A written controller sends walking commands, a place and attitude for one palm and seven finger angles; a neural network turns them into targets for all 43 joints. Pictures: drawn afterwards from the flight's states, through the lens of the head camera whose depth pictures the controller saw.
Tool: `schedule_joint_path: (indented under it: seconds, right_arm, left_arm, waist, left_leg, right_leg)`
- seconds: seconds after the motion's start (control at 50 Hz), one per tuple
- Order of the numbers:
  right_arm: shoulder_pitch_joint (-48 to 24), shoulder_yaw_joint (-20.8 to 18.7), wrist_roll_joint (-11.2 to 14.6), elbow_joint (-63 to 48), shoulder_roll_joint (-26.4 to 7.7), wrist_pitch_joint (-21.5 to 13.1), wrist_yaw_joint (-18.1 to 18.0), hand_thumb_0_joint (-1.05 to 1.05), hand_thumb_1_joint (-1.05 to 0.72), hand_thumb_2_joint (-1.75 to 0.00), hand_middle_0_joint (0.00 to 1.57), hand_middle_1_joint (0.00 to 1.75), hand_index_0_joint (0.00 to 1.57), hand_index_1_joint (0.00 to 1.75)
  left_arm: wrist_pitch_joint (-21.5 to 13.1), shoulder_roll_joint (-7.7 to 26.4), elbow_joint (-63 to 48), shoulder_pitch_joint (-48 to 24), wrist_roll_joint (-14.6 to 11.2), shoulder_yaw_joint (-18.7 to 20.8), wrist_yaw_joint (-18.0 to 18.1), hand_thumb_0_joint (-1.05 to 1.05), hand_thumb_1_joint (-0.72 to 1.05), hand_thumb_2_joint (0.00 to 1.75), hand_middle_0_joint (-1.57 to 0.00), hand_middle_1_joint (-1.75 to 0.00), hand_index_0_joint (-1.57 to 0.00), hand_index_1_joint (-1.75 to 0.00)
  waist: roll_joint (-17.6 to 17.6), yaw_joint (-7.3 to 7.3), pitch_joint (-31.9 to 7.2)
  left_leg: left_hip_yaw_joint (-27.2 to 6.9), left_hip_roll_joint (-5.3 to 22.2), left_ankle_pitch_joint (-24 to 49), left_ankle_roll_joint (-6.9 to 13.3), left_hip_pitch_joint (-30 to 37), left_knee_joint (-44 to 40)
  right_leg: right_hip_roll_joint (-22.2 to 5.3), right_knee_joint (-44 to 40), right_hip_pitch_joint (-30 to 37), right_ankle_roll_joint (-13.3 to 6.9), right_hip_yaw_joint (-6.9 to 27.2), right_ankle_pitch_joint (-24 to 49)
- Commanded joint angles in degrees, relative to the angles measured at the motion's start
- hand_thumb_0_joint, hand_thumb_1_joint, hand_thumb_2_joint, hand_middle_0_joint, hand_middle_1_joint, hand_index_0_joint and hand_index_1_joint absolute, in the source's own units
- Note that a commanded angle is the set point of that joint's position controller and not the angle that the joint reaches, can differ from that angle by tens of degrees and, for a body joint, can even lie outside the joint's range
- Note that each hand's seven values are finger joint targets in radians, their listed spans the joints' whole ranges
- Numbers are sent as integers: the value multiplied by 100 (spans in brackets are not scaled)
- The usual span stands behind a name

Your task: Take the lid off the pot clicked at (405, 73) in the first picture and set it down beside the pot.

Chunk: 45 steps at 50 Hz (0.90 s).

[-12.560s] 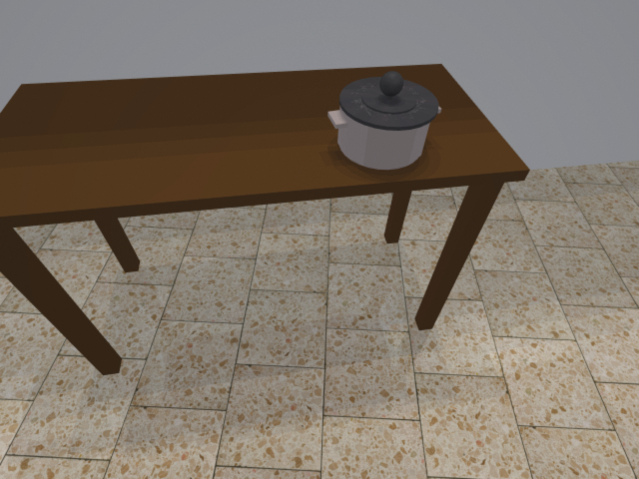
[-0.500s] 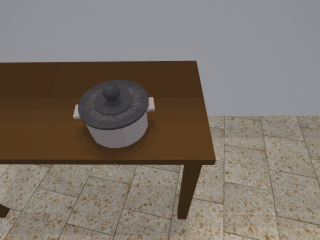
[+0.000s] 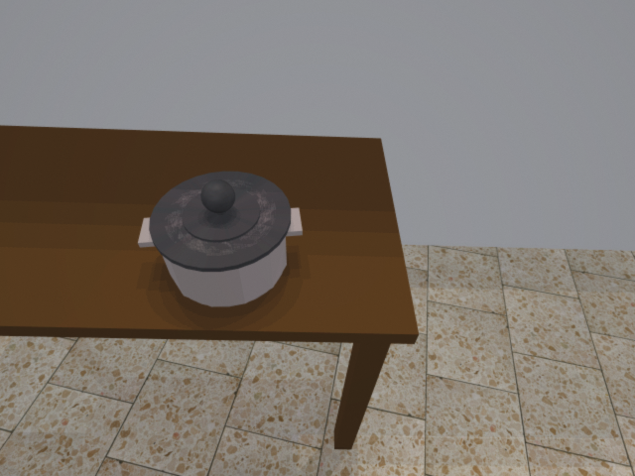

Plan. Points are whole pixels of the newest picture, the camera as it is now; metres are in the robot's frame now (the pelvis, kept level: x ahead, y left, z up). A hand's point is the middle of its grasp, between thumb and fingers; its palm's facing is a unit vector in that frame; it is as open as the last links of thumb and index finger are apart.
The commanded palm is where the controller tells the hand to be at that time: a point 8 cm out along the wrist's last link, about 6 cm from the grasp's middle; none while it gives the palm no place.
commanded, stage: look again from close up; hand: left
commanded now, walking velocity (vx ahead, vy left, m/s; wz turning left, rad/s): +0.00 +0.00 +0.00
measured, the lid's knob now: (218, 196) +0.45 +0.18 +0.11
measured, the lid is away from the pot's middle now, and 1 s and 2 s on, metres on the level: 0.00 0.00 0.00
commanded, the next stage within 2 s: lift the closed hand beside the body in 0.94 s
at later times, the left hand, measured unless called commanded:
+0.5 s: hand out of the picture +0.01 +0.21 -0.18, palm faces +0.01 -0.98 -0.19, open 7.4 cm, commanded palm none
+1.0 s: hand out of the picture -0.01 +0.21 -0.18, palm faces +0.02 -0.98 -0.18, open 7.4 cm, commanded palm none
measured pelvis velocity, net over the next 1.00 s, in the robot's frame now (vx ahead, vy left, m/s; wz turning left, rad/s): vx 0.01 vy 0.04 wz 0.00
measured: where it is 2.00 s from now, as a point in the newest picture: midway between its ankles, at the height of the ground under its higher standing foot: outside the picture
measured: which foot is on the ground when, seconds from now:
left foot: down 0.00-1.00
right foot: down 0.00-1.00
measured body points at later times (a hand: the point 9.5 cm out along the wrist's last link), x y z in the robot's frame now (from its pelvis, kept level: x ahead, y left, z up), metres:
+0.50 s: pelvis -0.01 +0.04 -0.01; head +0.00 +0.05 +0.44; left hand +0.02 +0.27 -0.17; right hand +0.00 -0.19 -0.16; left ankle +0.00 +0.12 -0.74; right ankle -0.07 -0.08 -0.74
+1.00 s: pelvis +0.01 +0.04 +0.00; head +0.03 +0.06 +0.44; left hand -0.01 +0.27 -0.17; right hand +0.04 -0.19 -0.15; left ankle +0.00 +0.12 -0.74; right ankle -0.07 -0.08 -0.74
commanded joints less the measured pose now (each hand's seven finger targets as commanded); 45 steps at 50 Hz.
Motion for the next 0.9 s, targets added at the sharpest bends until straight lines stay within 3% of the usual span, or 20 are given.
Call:
schedule_joint_path:
  seconds: [0.0,0.02,0.04,0.06,0.08,0.1,0.12,0.14,0.16,0.18,0.22,0.24,0.26,0.3,0.32,0.46,0.54,0.62,0.72,0.88]
  right_arm:
    - [452,-26,-5,-79,-448,-52,-6,0,-90,-90,20,30,20,30]
    - [431,-19,7,-81,-427,-54,-4,0,-90,-90,20,30,20,30]
    - [410,-24,0,-75,-484,-50,0,0,-90,-90,20,30,20,30]
    - [-165,-14,-28,-512,-634,-137,59,0,-90,-90,20,30,20,30]
    - [148,-10,-46,-699,-360,-63,107,0,-90,-90,20,30,20,30]
    - [226,-35,-66,-675,-344,-33,97,0,-90,-90,20,30,20,30]
    - [442,-54,-79,-648,-353,-10,134,0,-90,-90,20,30,20,30]
    - [442,-67,-80,-692,-433,6,133,0,-90,-90,20,30,20,30]
    - [442,-77,-79,-711,-530,0,132,0,-90,-90,20,30,20,30]
    - [463,-87,-88,-727,-574,-12,131,0,-90,-90,20,30,20,30]
    - [448,-68,-87,-702,-594,-43,117,0,-90,-90,20,30,20,30]
    - [398,-60,-88,-737,-633,-32,112,0,-90,-90,20,30,20,30]
    - [360,-61,-78,-752,-626,-36,108,0,-90,-90,20,30,20,30]
    - [374,-46,-69,-733,-661,-52,103,0,-90,-90,20,30,20,30]
    - [389,-50,-69,-737,-685,-63,105,0,-90,-90,20,30,20,30]
    - [327,-67,-68,-716,-793,-84,87,0,-90,-90,20,30,20,30]
    - [300,-75,-51,-695,-814,-107,76,0,-90,-90,20,30,20,30]
    - [307,-74,-34,-630,-772,-121,66,0,-90,-90,20,30,20,30]
    - [288,-77,-24,-577,-779,-123,48,0,-90,-90,20,30,20,30]
    - [144,-76,-13,-521,-801,-90,49,0,-90,-90,20,30,20,30]
  left_arm:
    - [-56,514,-115,548,18,103,61,0,90,90,-20,-30,-20,-30]
    - [-53,520,-112,546,13,106,56,0,90,90,-20,-30,-20,-30]
    - [-52,515,-108,553,15,98,60,0,90,90,-20,-30,-20,-30]
    - [-300,734,18,777,179,105,292,0,90,90,-20,-30,-20,-30]
    - [-311,963,-247,615,116,176,259,0,90,90,-20,-30,-20,-30]
    - [-304,864,-356,402,103,105,193,0,90,90,-20,-30,-20,-30]
    - [-260,993,-419,169,75,126,142,0,90,90,-20,-30,-20,-30]
    - [-243,854,-496,169,50,114,143,0,90,90,-20,-30,-20,-30]
    - [-221,806,-537,145,42,105,142,0,90,90,-20,-30,-20,-30]
    - [-199,767,-554,143,47,101,145,0,90,90,-20,-30,-20,-30]
    - [-111,791,-576,146,51,96,115,0,90,90,-20,-30,-20,-30]
    - [-78,769,-568,193,57,91,114,0,90,90,-20,-30,-20,-30]
    - [-69,750,-551,273,65,87,115,0,90,90,-20,-30,-20,-30]
    - [-51,748,-517,283,66,66,116,0,90,90,-20,-30,-20,-30]
    - [-16,809,-556,240,62,76,93,0,90,90,-20,-30,-20,-30]
    - [39,794,-559,282,71,74,93,0,90,90,-20,-30,-20,-30]
    - [32,838,-550,269,68,73,80,0,90,90,-20,-30,-20,-30]
    - [11,888,-514,257,49,72,81,0,90,90,-20,-30,-20,-30]
    - [19,896,-460,273,46,79,88,0,90,90,-20,-30,-20,-30]
    - [28,877,-376,319,61,57,91,0,90,90,-20,-30,-20,-30]
  waist:
    - [231,-63,190]
    - [55,-43,205]
    - [136,-42,252]
    - [-10,87,523]
    - [-371,-185,264]
    - [33,-253,257]
    - [-36,-278,-181]
    - [-156,-273,-208]
    - [-235,-283,-99]
    - [-263,-252,-6]
    - [430,-144,142]
    - [477,-112,335]
    - [301,-71,422]
    - [98,-65,519]
    - [275,-48,513]
    - [361,13,337]
    - [388,16,135]
    - [190,-10,-28]
    - [266,-30,-77]
    - [188,-39,146]
  left_leg:
    - [-584,575,1456,189,437,-313]
    - [-588,582,1402,203,420,-345]
    - [-586,571,1372,191,413,-337]
    - [-261,432,1869,46,-282,1145]
    - [-381,273,-261,123,-626,1082]
    - [-292,228,-513,124,-635,1000]
    - [-197,280,-61,93,-377,775]
    - [-337,276,80,93,-233,710]
    - [-448,325,212,124,-268,676]
    - [-476,390,275,146,-304,605]
    - [-636,459,512,225,-308,356]
    - [-789,520,435,275,-511,268]
    - [-834,537,403,304,-643,211]
    - [-825,519,397,310,-669,134]
    - [-867,536,330,320,-630,10]
    - [-1135,667,269,422,-511,-326]
    - [-1059,653,685,414,-274,-275]
    - [-894,588,1264,374,31,-85]
    - [-880,584,1619,369,176,-49]
    - [-813,535,1330,337,141,-99]
  right_leg:
    - [-872,-403,-606,94,573,1890]
    - [-851,-414,-593,102,541,1848]
    - [-882,-416,-645,103,555,1832]
    - [-1150,-360,-897,482,925,4831]
    - [-1434,-140,-554,250,1025,4697]
    - [-1416,-60,-599,-9,948,4249]
    - [-1343,30,-550,-189,809,3275]
    - [-1145,-15,-836,-192,811,2051]
    - [-993,-37,-1003,-157,779,1390]
    - [-911,-55,-1114,-135,786,1023]
    - [-745,162,-1181,-78,616,706]
    - [-639,166,-1217,-52,589,354]
    - [-604,126,-1191,-44,597,252]
    - [-605,116,-1186,-43,607,238]
    - [-578,183,-1223,-22,543,147]
    - [-533,333,-1126,82,378,16]
    - [-595,287,-1059,116,389,261]
    - [-688,213,-997,122,447,734]
    - [-715,207,-934,137,430,925]
    - [-790,67,-973,157,476,941]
